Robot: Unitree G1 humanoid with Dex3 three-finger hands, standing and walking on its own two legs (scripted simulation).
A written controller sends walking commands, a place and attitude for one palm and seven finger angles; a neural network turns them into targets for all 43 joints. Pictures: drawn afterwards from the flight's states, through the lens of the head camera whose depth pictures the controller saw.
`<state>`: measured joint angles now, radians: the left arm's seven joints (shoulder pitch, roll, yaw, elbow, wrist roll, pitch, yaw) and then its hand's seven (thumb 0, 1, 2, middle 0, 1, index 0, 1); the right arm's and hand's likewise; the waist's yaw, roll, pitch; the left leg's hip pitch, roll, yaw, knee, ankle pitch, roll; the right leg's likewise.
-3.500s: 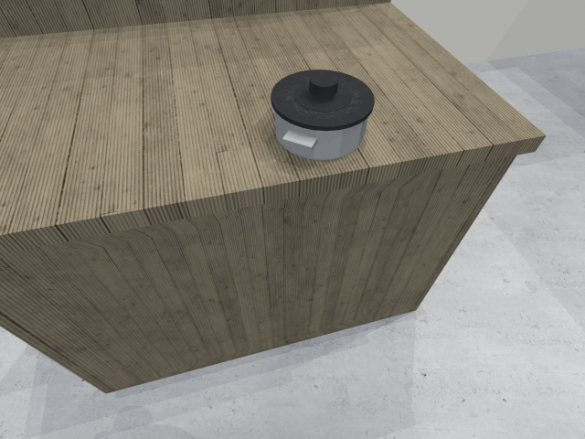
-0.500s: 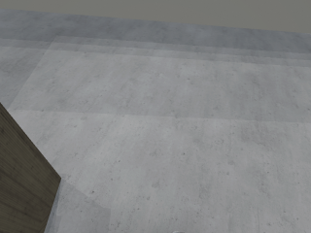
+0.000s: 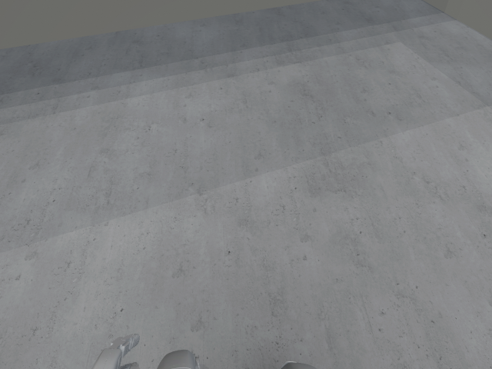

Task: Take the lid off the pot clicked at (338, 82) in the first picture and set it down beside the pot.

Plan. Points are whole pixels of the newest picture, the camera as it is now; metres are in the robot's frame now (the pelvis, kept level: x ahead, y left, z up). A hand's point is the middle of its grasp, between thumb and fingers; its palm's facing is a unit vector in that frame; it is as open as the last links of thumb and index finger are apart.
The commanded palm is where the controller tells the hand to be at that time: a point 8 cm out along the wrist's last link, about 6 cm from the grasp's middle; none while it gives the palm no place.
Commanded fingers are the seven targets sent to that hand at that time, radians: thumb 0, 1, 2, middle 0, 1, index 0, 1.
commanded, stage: walk to a spot facing it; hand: left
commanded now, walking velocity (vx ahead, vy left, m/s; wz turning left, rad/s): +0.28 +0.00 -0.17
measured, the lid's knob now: out of the picture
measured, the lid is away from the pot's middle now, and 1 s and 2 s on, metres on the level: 0.00 0.00 0.00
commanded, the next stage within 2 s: turn to face it in 0.06 s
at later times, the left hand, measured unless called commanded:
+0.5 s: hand (148, 317) +0.23 +0.19 -0.15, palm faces +0.06 -0.98 -0.18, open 7.3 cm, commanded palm none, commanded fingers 0.00 0.90 0.90 -0.20 -0.30 -0.20 -0.30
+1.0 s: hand out of the picture +0.11 +0.17 -0.16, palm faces +0.42 -0.87 -0.24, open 7.4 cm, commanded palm none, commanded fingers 0.00 0.90 0.90 -0.20 -0.30 -0.20 -0.30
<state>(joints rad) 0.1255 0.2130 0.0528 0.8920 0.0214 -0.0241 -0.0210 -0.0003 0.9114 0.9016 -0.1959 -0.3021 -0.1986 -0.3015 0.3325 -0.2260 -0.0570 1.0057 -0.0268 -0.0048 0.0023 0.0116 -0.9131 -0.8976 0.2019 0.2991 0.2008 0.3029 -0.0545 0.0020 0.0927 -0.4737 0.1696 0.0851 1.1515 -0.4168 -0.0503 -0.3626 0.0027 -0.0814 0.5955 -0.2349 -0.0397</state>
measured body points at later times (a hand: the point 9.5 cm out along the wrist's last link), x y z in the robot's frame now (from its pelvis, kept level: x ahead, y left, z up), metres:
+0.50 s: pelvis +0.15 +0.01 +0.01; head +0.17 +0.02 +0.46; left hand +0.23 +0.24 -0.14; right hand +0.15 -0.22 -0.13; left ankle +0.18 +0.12 -0.73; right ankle +0.17 -0.13 -0.69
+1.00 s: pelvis +0.16 -0.03 +0.01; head +0.20 -0.01 +0.46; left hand +0.09 +0.22 -0.14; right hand +0.38 -0.23 -0.12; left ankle +0.13 +0.09 -0.70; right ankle +0.20 -0.13 -0.73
